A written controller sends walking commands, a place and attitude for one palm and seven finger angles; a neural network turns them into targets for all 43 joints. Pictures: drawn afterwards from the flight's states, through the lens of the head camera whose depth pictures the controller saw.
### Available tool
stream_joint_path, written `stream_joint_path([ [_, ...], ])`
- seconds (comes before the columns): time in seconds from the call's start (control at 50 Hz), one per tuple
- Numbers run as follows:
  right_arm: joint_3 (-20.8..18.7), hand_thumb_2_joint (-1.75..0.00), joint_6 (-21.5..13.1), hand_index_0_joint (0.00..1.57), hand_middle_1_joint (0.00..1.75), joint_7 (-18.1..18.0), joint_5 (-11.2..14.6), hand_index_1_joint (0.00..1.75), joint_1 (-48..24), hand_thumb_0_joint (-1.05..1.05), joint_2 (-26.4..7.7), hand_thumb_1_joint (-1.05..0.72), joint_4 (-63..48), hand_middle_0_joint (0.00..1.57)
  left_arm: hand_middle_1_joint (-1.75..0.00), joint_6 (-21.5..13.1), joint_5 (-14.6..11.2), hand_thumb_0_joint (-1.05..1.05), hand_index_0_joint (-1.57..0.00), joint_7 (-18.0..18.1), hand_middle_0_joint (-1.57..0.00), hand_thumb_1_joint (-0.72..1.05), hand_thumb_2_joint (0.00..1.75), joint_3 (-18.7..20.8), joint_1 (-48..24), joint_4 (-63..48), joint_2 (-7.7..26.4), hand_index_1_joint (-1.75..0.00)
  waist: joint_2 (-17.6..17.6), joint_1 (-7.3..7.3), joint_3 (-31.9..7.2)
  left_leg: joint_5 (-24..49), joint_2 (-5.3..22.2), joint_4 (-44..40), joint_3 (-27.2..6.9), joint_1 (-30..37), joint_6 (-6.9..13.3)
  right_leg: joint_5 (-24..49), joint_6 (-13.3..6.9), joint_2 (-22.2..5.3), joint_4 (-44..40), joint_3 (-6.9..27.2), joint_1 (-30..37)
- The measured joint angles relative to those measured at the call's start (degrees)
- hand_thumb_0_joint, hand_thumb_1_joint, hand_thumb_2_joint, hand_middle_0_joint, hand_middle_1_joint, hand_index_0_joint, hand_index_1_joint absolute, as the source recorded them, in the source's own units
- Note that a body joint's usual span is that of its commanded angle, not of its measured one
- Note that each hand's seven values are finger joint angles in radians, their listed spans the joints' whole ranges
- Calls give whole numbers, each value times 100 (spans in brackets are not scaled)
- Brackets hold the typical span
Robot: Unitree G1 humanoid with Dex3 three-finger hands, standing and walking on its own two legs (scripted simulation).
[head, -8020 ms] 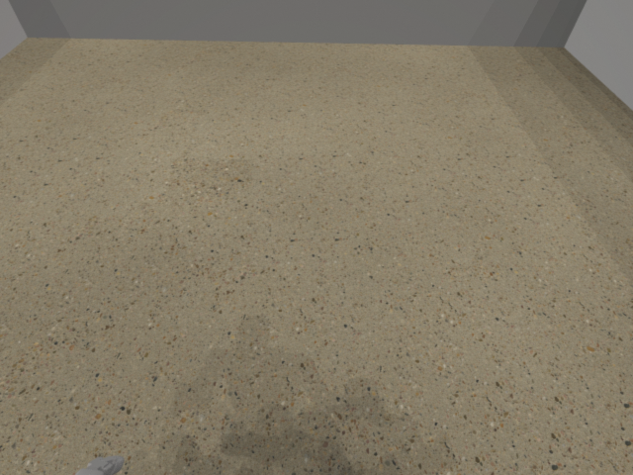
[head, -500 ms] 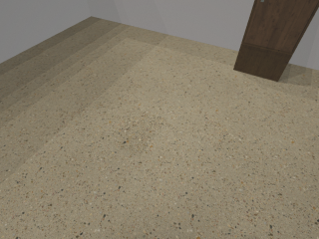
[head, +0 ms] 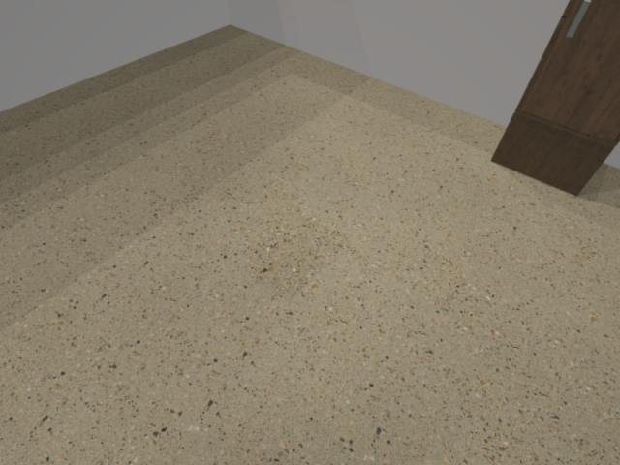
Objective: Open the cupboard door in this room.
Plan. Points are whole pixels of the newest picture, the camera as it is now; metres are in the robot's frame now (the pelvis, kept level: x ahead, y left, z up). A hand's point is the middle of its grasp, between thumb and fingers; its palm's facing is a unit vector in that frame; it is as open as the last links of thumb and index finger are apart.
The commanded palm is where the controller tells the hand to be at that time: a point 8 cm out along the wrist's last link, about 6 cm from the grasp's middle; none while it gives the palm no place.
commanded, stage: stand and wait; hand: left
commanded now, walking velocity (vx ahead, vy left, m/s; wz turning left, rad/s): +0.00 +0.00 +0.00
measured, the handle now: (579, 17) +1.73 -0.89 -0.02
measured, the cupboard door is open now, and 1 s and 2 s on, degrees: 0 0 0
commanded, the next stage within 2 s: turn or walk to find it in 0.10 s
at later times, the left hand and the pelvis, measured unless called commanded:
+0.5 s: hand out of the picture +0.01 +0.20 -0.17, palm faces -0.06 -0.97 -0.24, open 7.4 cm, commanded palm none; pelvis -0.02 +0.01 +0.00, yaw -4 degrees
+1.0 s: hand out of the picture +0.03 +0.20 -0.17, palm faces -0.03 -0.97 -0.26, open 7.4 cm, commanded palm none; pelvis -0.02 +0.00 +0.00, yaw -2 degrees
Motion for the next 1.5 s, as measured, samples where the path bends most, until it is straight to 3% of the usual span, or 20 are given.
stream_joint_path([
  [0.2, 12, -90, -65, 20, 30, -27, -1, 29, 141, 0, -15, -94, 8, 20, -30, -43, 16, 0, -20, -17, -20, 91, 90, -41, -46, 16, -118, -30, 23, -57, -97, 183, -67, -260, 196, 108, 115, 280, 99, -46, -281, 184, 38],
  [0.38, -122, -90, 55, 20, 30, -28, -41, 29, 364, 0, 28, -92, -104, 20, -30, 142, 74, 0, -20, -89, -20, 91, 90, 180, -273, -352, 41, -30, -20, -179, 80, -44, -3, 297, 563, -289, 150, 44, 85, -27, 586, 567, -674],
  [0.5, -92, -90, 47, 20, 30, 37, -31, 29, 590, 0, -29, -91, 110, 20, -30, -96, 48, 0, -20, -47, -20, 91, 90, 80, -363, -348, 69, -30, 143, -297, -5, 37, 50, 190, 418, -262, 52, 99, -2, 27, 364, 412, -533],
  [0.62, -51, -90, -42, 20, 30, 69, -25, 29, 661, 0, -63, -91, 225, 20, -30, -131, 13, 0, -20, -51, -20, 91, 90, 18, -485, -288, 85, -30, 120, -321, -60, 196, 76, -131, 389, -87, 26, 263, -24, 76, 22, 367, -336],
  [0.94, -56, -90, -55, 20, 30, 82, -32, 29, 315, 0, -342, -91, 57, 20, -30, -123, 6, 0, -20, -30, -20, 91, 90, 33, -613, -278, 283, -30, 62, -295, -78, 287, 52, -261, 243, -39, 12, 338, -20, 58, -187, 213, -180],
  [1.22, -10, -90, -43, 20, 30, 114, -23, 29, -5, 0, -296, -91, -25, 20, -30, -94, 22, 0, -20, -70, -20, 91, 90, -8, -439, -195, 302, -30, 104, -128, -22, 258, 51, -244, 284, -22, 38, 362, 3, 58, -220, 255, -166],
  [1.32, -9, -90, -72, 20, 30, 126, -14, 29, -1, 0, -323, -91, -32, 20, -30, -102, 31, 0, -20, -96, -20, 91, 90, -16, -437, -142, 320, -30, 96, -190, 9, 249, 53, -269, 330, -3, 55, 380, 17, 65, -263, 301, -153],
  [1.5, -19, -90, 38, 20, 30, 136, -38, 29, 190, 0, -366, -91, 1, 20, -30, -74, 16, 0, -20, -16, -20, 91, 90, 26, -670, -364, 359, -30, 54, -224, 18, 198, -72, -63, 103, -239, 88, 213, 66, -84, -14, 86, -294],
])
